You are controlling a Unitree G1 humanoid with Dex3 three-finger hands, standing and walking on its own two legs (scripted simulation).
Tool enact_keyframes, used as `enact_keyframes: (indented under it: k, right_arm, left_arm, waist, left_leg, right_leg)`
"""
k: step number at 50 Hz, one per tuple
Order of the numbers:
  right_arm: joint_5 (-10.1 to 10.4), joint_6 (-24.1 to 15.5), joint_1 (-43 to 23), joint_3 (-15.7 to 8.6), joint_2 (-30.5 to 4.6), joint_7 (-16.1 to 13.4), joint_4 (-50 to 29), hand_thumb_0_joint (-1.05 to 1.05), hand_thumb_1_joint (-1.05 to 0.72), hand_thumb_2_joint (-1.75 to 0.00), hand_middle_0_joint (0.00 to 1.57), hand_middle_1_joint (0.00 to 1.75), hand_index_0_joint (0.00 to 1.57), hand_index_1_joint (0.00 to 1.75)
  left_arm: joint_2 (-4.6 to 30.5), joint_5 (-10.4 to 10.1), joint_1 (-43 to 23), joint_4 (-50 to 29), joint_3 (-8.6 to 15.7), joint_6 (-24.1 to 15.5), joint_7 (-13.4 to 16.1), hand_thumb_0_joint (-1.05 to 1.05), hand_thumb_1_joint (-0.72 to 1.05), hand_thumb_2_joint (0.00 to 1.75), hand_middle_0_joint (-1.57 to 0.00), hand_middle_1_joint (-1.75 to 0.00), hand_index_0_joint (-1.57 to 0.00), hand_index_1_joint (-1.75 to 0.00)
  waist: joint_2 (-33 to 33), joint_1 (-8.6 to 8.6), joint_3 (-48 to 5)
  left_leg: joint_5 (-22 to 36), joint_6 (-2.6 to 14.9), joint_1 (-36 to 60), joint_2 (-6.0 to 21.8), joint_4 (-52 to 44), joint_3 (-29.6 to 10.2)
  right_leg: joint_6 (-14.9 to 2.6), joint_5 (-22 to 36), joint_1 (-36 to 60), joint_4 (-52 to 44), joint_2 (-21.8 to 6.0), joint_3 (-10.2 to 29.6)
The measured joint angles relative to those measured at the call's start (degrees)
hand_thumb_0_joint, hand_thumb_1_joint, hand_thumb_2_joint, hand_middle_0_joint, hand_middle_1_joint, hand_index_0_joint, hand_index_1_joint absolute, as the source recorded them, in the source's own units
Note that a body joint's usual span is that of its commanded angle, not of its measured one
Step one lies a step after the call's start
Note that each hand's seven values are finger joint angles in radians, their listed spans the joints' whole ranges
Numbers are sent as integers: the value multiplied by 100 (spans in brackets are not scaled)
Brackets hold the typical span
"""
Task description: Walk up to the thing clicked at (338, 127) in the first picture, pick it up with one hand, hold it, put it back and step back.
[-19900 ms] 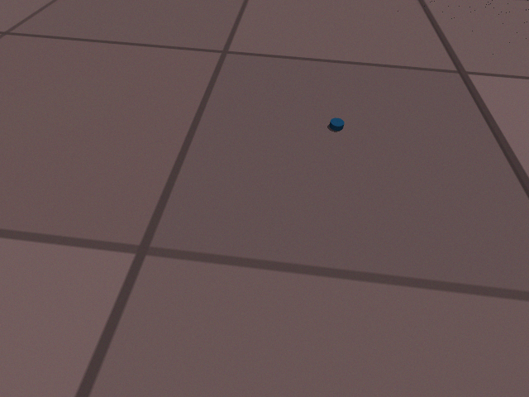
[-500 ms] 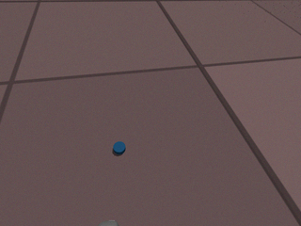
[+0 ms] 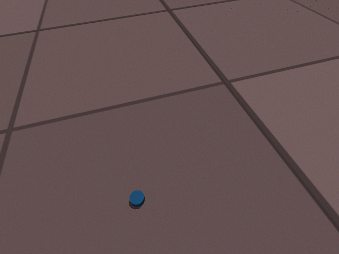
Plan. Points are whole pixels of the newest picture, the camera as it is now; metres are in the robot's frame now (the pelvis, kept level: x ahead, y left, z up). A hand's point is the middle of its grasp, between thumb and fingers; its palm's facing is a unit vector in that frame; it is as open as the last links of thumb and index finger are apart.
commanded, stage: walk up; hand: left
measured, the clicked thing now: (137, 198) +0.54 +0.23 -0.75
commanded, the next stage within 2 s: none
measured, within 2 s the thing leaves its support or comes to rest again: neither
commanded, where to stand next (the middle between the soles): +0.17 -0.01 m, yaw +0 degrees
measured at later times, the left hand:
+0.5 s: hand out of the picture +0.15 +0.31 -0.17, palm faces -0.03 -0.94 -0.34, open 7.4 cm
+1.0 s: hand (73, 232) +0.21 +0.28 -0.14, palm faces -0.05 -0.94 -0.34, open 7.4 cm
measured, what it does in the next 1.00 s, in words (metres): walks ahead: left foot, then right foot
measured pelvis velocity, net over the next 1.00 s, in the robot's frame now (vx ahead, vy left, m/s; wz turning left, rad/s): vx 0.11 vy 0.02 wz -0.02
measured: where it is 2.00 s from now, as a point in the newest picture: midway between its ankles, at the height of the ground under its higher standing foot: outside the picture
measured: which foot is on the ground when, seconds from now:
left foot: up 0.00-0.26, down 0.28-1.00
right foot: down 0.00-0.30, up 0.32-0.54, down 0.56-1.00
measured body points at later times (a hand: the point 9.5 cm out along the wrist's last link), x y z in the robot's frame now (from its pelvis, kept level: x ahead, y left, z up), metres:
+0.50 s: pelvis +0.09 +0.04 -0.01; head +0.13 +0.07 +0.44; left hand +0.15 +0.36 -0.15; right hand +0.22 -0.25 -0.11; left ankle +0.18 +0.16 -0.73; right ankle +0.08 -0.11 -0.71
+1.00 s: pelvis +0.11 +0.02 +0.01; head +0.12 +0.02 +0.46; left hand +0.21 +0.32 -0.12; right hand +0.18 -0.28 -0.12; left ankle +0.18 +0.16 -0.73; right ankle +0.09 -0.10 -0.73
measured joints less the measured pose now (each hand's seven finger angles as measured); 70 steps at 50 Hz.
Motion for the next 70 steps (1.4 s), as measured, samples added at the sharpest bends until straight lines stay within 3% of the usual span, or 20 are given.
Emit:
enact_keyframes:
  k: [5, 10, 14, 15, 17, 20, 25, 28, 30, 32, 34, 36, 57, 70]
  right_arm:
    - [31, -38, -213, -40, -90, 51, -191, 1, -90, -90, 20, 30, 21, 30]
    - [0, -18, -343, -101, -96, 39, -218, 1, -91, -90, 20, 30, 21, 30]
    - [-7, -106, -458, -103, -43, -58, -127, 1, -90, -90, 20, 30, 21, 30]
    - [-25, -134, -529, -101, 33, -98, -86, 1, -91, -90, 20, 30, 21, 30]
    - [-11, -145, -664, -15, 149, -145, -71, 1, -91, -90, 20, 30, 21, 30]
    - [16, -89, -841, 118, 323, -170, -69, 1, -90, -90, 20, 30, 21, 30]
    - [-18, -29, -1071, 222, 371, -181, -89, 1, -90, -90, 20, 30, 21, 30]
    - [11, 33, -1205, 216, 297, -183, -89, 1, -90, -90, 20, 30, 21, 30]
    - [59, 96, -1288, 187, 220, -195, -20, 1, -90, -90, 20, 30, 21, 30]
    - [108, 157, -1312, 173, 227, -199, 103, 1, -90, -90, 20, 30, 21, 30]
    - [114, 162, -1315, 178, 234, -174, 226, 1, -90, -90, 20, 30, 21, 30]
    - [123, 127, -1302, 183, 174, -145, 363, 1, -90, -90, 20, 30, 21, 30]
    - [61, 69, -1300, 297, 276, -143, 1450, 1, -90, -90, 20, 30, 21, 30]
    - [47, 49, -1383, 284, 329, -158, 1533, 1, -90, -90, 20, 30, 21, 30]
  left_arm:
    - [-75, -44, 244, -79, -104, -12, 54, 1, 91, 90, -21, -30, -20, -30]
    - [17, 19, 367, -147, -139, 72, 109, 1, 90, 90, -21, -30, -21, -30]
    - [136, -22, 291, -148, -183, 202, 184, 1, 90, 90, -21, -30, -21, -30]
    - [174, -56, 181, -99, -170, 266, 215, 1, 90, 90, -21, -30, -21, -30]
    - [172, -135, -27, -35, -166, 394, 289, 1, 91, 90, -21, -30, -20, -30]
    - [181, -141, -187, 82, -211, 494, 301, 1, 91, 90, -21, -30, -20, -30]
    - [124, -113, -278, 324, -211, 518, 258, 1, 91, 90, -21, -30, -20, -30]
    - [95, -57, -276, 479, -183, 487, 259, 1, 91, 90, -21, -30, -20, -30]
    - [26, 6, -308, 607, -158, 468, 271, 1, 91, 90, -21, -30, -20, -30]
    - [18, 54, -264, 677, -173, 453, 259, 1, 91, 90, -21, -30, -20, -30]
    - [26, 63, -256, 755, -206, 472, 236, 1, 91, 90, -21, -30, -20, -30]
    - [-25, 42, -297, 847, -242, 462, 227, 1, 91, 90, -21, -30, -20, -30]
    - [-199, -64, -1269, 1278, -318, 453, 176, 1, 91, 90, -21, -30, -20, -30]
    - [-154, -43, -1147, 1541, -262, 492, 167, 1, 91, 90, -21, -30, -20, -30]
  waist:
    - [45, 86, 59]
    - [-41, 115, 139]
    - [-216, 135, 235]
    - [-377, 127, 313]
    - [-502, 127, 440]
    - [-575, 88, 450]
    - [-530, 74, 297]
    - [-398, 84, 233]
    - [-165, 68, 243]
    - [-129, 73, 156]
    - [-186, 90, 111]
    - [-83, 50, 91]
    - [-287, -175, -59]
    - [-301, -125, -94]
  left_leg:
    - [711, -76, -767, 160, -172, -183]
    - [1189, -212, -911, 339, -1424, -104]
    - [2022, -168, -463, 196, -2519, 40]
    - [1915, -168, -459, 80, -2432, 96]
    - [1738, -130, -489, 40, -2231, 133]
    - [1686, -102, -423, 91, -2260, 135]
    - [1625, -106, -426, 144, -2252, 210]
    - [1510, -145, -516, 196, -2043, 235]
    - [1451, -203, -548, 297, -1910, 124]
    - [1350, -211, -508, 242, -2000, 92]
    - [1338, -204, -382, 131, -2206, 142]
    - [1755, -226, -277, 147, -2420, 120]
    - [2259, -315, 439, 184, -3714, 117]
    - [2330, -285, 482, 147, -3883, 84]
  right_leg:
    - [42, 70, 473, -579, 66, 43]
    - [125, -170, 674, -588, 78, -8]
    - [224, -763, 494, 219, -24, -14]
    - [161, -878, 352, 611, -138, 66]
    - [58, -1294, 43, 1327, -18, 358]
    - [-30, -1630, -241, 1825, 118, 430]
    - [22, -1335, -219, 1225, 5, 316]
    - [62, -808, 34, 512, 0, 211]
    - [228, -540, 140, 358, 104, 116]
    - [271, -554, 150, 325, 75, 109]
    - [276, -572, 155, 320, -15, 182]
    - [296, -535, 239, 214, 4, 154]
    - [276, 164, 1005, -1250, 79, 109]
    - [312, 287, 1124, -1542, 54, 66]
